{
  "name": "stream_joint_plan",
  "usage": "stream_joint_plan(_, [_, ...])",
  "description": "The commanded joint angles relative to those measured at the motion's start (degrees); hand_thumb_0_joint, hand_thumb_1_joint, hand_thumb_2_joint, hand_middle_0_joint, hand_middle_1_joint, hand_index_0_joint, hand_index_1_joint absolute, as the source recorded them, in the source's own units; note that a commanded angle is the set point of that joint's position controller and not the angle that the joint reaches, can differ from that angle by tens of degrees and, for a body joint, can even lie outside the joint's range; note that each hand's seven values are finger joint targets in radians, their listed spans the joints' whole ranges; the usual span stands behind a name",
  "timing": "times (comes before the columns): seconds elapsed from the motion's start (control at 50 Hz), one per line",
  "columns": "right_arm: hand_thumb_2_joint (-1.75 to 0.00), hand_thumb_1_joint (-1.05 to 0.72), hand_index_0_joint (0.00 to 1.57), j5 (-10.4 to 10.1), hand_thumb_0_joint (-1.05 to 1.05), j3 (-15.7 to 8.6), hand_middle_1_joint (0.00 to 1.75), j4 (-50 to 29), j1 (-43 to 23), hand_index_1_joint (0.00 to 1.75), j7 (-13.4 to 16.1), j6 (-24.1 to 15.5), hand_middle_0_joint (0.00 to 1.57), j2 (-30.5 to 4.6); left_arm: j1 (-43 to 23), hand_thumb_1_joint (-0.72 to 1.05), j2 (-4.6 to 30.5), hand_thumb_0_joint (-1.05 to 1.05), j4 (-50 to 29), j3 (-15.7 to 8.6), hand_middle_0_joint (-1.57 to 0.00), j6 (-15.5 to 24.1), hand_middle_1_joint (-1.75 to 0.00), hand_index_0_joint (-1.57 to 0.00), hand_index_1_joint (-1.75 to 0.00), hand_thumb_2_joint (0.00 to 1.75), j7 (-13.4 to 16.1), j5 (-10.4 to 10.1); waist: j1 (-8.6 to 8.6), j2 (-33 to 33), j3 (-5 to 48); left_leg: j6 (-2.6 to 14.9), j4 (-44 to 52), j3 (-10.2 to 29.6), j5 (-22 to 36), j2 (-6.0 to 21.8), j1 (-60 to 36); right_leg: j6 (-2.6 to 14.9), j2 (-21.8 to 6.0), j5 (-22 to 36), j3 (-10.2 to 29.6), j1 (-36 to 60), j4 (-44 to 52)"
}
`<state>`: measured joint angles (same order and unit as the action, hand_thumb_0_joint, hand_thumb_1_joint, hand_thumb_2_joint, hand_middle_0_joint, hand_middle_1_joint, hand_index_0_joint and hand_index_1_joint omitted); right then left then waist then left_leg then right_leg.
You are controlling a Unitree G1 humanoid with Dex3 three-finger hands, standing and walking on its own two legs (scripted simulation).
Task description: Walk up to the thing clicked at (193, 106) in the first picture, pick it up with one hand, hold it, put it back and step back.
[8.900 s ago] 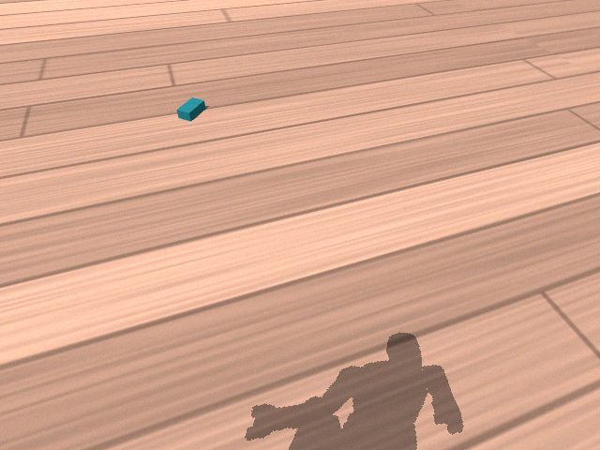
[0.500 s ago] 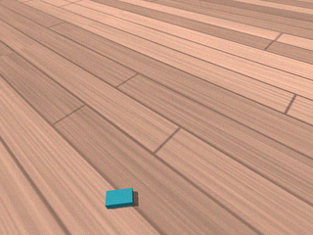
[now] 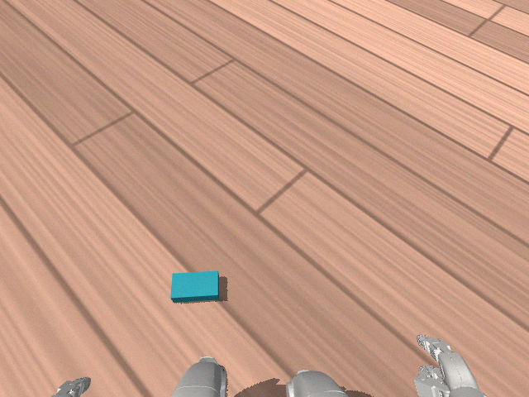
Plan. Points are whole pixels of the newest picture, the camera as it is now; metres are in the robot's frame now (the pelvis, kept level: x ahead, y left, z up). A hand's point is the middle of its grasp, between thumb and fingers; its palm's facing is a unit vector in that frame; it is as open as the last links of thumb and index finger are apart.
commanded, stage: walk up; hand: left
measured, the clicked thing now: (195, 286) +0.50 +0.23 -0.72
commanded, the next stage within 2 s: none
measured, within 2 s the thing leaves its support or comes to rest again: neither
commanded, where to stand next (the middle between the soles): +0.09 +0.03 m, yaw -1 degrees
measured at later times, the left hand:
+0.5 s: hand out of the picture -0.04 +0.30 -0.12, palm faces +0.06 -0.92 -0.39, open 7.4 cm
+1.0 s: hand out of the picture +0.07 +0.26 -0.14, palm faces -0.05 -0.92 -0.39, open 7.4 cm
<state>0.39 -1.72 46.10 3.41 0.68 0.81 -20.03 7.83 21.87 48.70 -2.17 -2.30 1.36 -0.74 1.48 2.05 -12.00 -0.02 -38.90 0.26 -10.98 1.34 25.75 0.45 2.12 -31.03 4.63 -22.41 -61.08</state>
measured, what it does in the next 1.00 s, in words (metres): steps on the spot: right foot, then left foot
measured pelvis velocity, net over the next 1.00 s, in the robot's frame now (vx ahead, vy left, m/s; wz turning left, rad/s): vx -0.02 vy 0.00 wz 0.00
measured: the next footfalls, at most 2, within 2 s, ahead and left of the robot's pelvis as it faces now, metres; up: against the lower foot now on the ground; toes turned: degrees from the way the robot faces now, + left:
right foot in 0.08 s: +0.00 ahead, -0.13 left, +0.00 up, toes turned +0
left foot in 0.48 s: +0.03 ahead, +0.13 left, +0.00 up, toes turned +3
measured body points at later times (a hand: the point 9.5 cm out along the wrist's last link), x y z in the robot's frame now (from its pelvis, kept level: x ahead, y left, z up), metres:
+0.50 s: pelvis -0.04 +0.01 +0.02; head -0.03 +0.02 +0.47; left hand -0.04 +0.35 -0.10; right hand +0.05 -0.31 -0.09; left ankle -0.02 +0.12 -0.71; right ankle -0.04 -0.13 -0.71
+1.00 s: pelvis -0.02 +0.00 +0.01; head +0.06 -0.02 +0.45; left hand +0.07 +0.31 -0.11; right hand +0.09 -0.31 -0.12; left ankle -0.01 +0.13 -0.71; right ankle +0.06 -0.10 -0.71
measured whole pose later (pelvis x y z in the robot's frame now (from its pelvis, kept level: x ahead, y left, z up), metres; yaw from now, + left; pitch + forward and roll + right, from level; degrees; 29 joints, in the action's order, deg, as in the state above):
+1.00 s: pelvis -0.02 +0.00 +0.01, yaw +0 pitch -3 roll +0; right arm -1.3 -2.8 47.6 8.4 1.0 1.7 -23.3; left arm 7.7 20.1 51.6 -2.6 -2.0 -0.2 1.3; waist -0.3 -2.5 -13.2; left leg 0.9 -41.7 -1.8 -20.9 2.1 16.5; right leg 1.7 2.1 -12.0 -0.7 -20.4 -35.8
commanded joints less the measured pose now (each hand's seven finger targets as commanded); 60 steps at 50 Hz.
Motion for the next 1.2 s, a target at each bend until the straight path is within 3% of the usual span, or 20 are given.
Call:
stream_joint_plan(0.0, [-0.9,-0.9,0.2,0.7,0.0,-5.3,0.3,-3.2,3.0,0.3,1.6,-0.4,0.2,-17.3,9.0,0.9,11.0,0.0,-0.6,-4.6,-0.2,0.6,-0.3,-0.2,-0.3,0.9,0.3,1.2,-0.82,-12.6,17.9,13.9,6.6,14.4,23.7,15.5,-11.2,-0.3,-2.2,1.3,-2.5,4.9,11.2])
stream_joint_plan(0.06, [-0.9,-0.9,0.2,0.1,0.0,-4.8,0.3,-4.0,0.0,0.3,1.1,0.4,0.2,-16.4,11.7,0.9,11.2,0.0,0.7,-5.6,-0.2,1.2,-0.3,-0.2,-0.3,0.9,-0.4,2.7,1.89,-11.4,16.9,8.02,1.0,11.4,9.2,11.3,-1.0,1.81,-1.6,11.8,-3.1,14.2,28.4])
stream_joint_plan(0.1, [-0.9,-0.9,0.2,-0.5,0.0,-3.6,0.3,-5.1,-0.7,0.3,1.5,0.5,0.2,-11.7,6.6,0.9,19.7,0.0,-2.7,-7.6,-0.2,2.0,-0.3,-0.2,-0.3,0.9,-0.6,3.5,1.49,10.8,9.6,1.34,-16.1,2.1,-21.5,-5.6,12.5,9.4,-21.7,10.3,27.9,6.3,42.6])
stream_joint_plan(0.14, [-0.9,-0.9,0.2,0.0,0.0,-5.4,0.3,-2.9,-1.1,0.3,2.3,-0.2,0.2,-16.7,0.1,0.9,19.8,0.0,-4.7,-7.1,-0.2,2.1,-0.3,-0.2,-0.3,0.9,-0.5,3.6,1.01,8.7,6.4,0.8,-28.2,8.9,-23.4,-3.3,1.8,17.21,-26.6,19.6,30.0,-7.3,42.6])
stream_joint_plan(0.2, [-0.9,-0.9,0.2,-1.0,0.0,-3.8,0.3,0.7,4.9,0.3,1.1,-0.9,0.2,-12.2,0.1,0.9,12.0,0.0,-3.2,-5.7,-0.2,3.2,-0.3,-0.2,-0.3,0.9,-0.2,3.4,-1.38,2.3,10.6,0.91,-25.5,8.1,-15.0,-5.5,5.4,9.95,-13.5,28.6,8.8,8.6,33.9])
stream_joint_plan(0.28, [-0.9,-0.9,0.2,0.5,0.0,-4.7,0.3,-0.5,4.3,0.3,-1.5,-2.6,0.2,-16.5,10.3,0.9,16.7,0.0,-3.5,-7.4,-0.2,5.1,-0.3,-0.2,-0.3,0.9,-2.0,3.9,5.02,8.0,12.4,-0.06,-13.6,2.8,-16.4,-3.6,15.2,12.89,-16.3,-13.7,19.8,27.3,42.8])
stream_joint_plan(0.36, [-0.9,-0.9,0.2,1.4,0.0,-4.4,0.3,-2.3,0.9,0.3,-2.4,-3.9,0.2,-15.1,14.3,0.9,17.8,0.0,-2.8,-7.4,-0.2,5.3,-0.3,-0.2,-0.3,0.9,-2.5,2.8,5.62,6.1,6.9,1.04,-2.5,3.6,-20.7,-0.3,12.1,14.34,-21.1,-3.6,20.5,24.7,44.1])
stream_joint_plan(0.46, [-0.9,-0.9,0.2,0.7,0.0,-5.8,0.3,3.5,18.5,0.3,-2.5,-5.5,0.2,-14.2,4.7,0.9,14.8,0.0,-5.9,-4.7,-0.2,4.7,-0.3,-0.2,-0.3,0.9,-3.5,2.3,-5.46,2.9,9.8,3.06,14.5,-2.7,-2.8,-4.4,-24.8,7.49,-10.9,6.0,1.4,-0.9,32.0])
stream_joint_plan(0.48, [-0.9,-0.9,0.2,1.2,0.0,-7.3,0.3,5.0,26.2,0.3,-1.6,-5.8,0.2,-17.6,3.5,0.9,11.2,0.0,-7.1,-3.8,-0.2,4.3,-0.3,-0.2,-0.3,0.9,-3.4,2.2,-9.11,-7.4,11.6,4.16,18.6,8.6,-10.1,1.0,-35.3,4.68,-5.5,1.9,-3.8,-12.2,16.5])
stream_joint_plan(0.5, [-0.9,-0.9,0.2,2.4,0.0,-8.3,0.3,4.2,29.1,0.3,-0.8,-6.3,0.2,-22.9,3.2,0.9,8.0,0.0,-8.6,-2.9,-0.2,4.0,-0.3,-0.2,-0.3,0.9,-3.4,1.8,-9.32,-16.4,10.4,7.53,26.6,36.5,-28.3,16.4,-36.2,1.68,1.3,-2.7,-4.1,-25.8,1.8])
stream_joint_plan(0.52, [-0.9,-0.9,0.2,1.6,0.0,-8.5,0.3,2.3,24.5,0.3,-0.6,-6.3,0.2,-24.8,3.6,0.9,13.6,0.0,-7.2,-4.3,-0.2,3.3,-0.3,-0.2,-0.3,0.9,-2.9,2.3,-8.33,-6.6,8.0,12.39,28.9,42.4,-38.2,21.8,-27.9,2.41,-2.7,-0.4,3.3,-24.2,-1.4])
stream_joint_plan(0.54, [-0.9,-0.9,0.2,0.7,0.0,-8.4,0.3,1.2,21.0,0.3,-0.6,-6.3,0.2,-24.6,5.2,0.9,16.1,0.0,-6.4,-4.6,-0.2,3.4,-0.3,-0.2,-0.3,0.9,-3.0,2.1,-6.35,-5.9,4.6,15.25,30.4,41.6,-39.8,23.2,-23.2,2.7,-5.5,2.1,4.8,-22.8,-1.8])
stream_joint_plan(0.64, [-0.9,-0.9,0.2,-0.4,0.0,-5.9,0.3,0.7,18.5,0.3,0.8,-8.0,0.2,-19.1,11.3,0.9,15.0,0.0,-1.3,-5.3,-0.2,2.2,-0.3,-0.2,-0.3,0.9,-4.5,1.8,-1.78,-4.1,1.2,6.51,27.2,16.2,-8.9,12.9,-14.6,-0.07,-6.0,15.7,5.1,-12.8,2.8])
stream_joint_plan(0.78, [-0.9,-0.9,0.2,1.0,0.0,-4.3,0.3,-2.5,7.6,0.3,0.6,-2.5,0.2,-14.9,7.0,0.9,11.5,0.0,-0.3,-3.5,-0.2,1.3,-0.3,-0.2,-0.3,0.9,-0.5,-1.6,-0.79,-18.7,1.9,10.29,17.2,-0.6,38.3,7.6,-7.3,-1.35,-0.7,13.6,-2.1,-1.1,7.7])
stream_joint_plan(0.92, [-0.9,-0.9,0.2,-1.9,0.0,-4.7,0.3,-2.1,8.6,0.3,1.0,0.5,0.2,-15.6,5.0,0.9,10.3,0.0,0.3,-3.4,-0.2,1.7,-0.3,-0.2,-0.3,0.9,-0.5,1.9,-0.42,-7.0,15.8,7.9,0.0,3.8,24.7,8.5,-17.7,1.2,-1.8,23.7,-5.6,10.0,35.0])
stream_joint_plan(0.96, [-0.9,-0.9,0.2,-2.9,0.0,-3.6,0.3,-2.3,13.5,0.3,1.7,-0.7,0.2,-13.0,5.0,0.9,16.9,0.0,-1.7,-5.9,-0.2,1.8,-0.3,-0.2,-0.3,0.9,-0.7,4.2,0.1,11.2,22.6,3.6,-13.9,2.5,4.1,1.7,-8.4,7.32,-14.0,49.8,10.1,21.6,35.3])
stream_joint_plan(0.98, [-0.9,-0.9,0.2,-1.7,0.0,-3.5,0.3,-1.0,20.1,0.3,1.4,-2.0,0.2,-12.5,7.6,0.9,16.0,0.0,-2.7,-6.3,-0.2,2.8,-0.3,-0.2,-0.3,0.9,-2.1,4.0,0.78,15.9,25.8,3.48,-18.8,-2.0,-23.7,-3.4,0.8,14.38,-16.4,17.1,17.7,30.7,39.5])
stream_joint_plan(1.02, [-0.9,-0.9,0.2,-0.4,0.0,-4.9,0.3,1.6,16.2,0.3,1.3,-2.9,0.2,-17.9,7.1,0.9,15.7,0.0,-3.7,-6.4,-0.2,2.6,-0.3,-0.2,-0.3,0.9,-3.4,4.1,2.86,14.5,19.5,2.79,-20.1,1.6,-27.9,-2.2,3.5,15.89,-19.9,-16.5,26.8,20.7,46.4])
stream_joint_plan(1.1, [-0.9,-0.9,0.2,0.4,0.0,-4.2,0.3,2.1,13.2,0.3,0.7,-3.6,0.2,-16.4,7.2,0.9,13.5,0.0,-4.3,-5.7,-0.2,3.2,-0.3,-0.2,-0.3,0.9,-3.4,2.9,3.39,9.3,11.0,0.75,-18.2,1.9,-13.5,-1.8,7.6,9.77,-12.5,-6.2,16.4,17.6,48.1])
stream_joint_plan(1.18, [-0.9,-0.9,0.2,1.3,0.0,-3.4,0.3,3.1,15.3,0.3,0.1,-5.1,0.2,-14.3,7.5,0.9,12.7,0.0,-6.2,-5.9,-0.2,3.4,-0.3,-0.2,-0.3,0.9,-4.0,2.9,2.3,6.9,6.7,-0.1,-9.2,-1.2,-13.6,-0.6,5.9,12.44,-11.4,3.9,10.4,15.9,47.9])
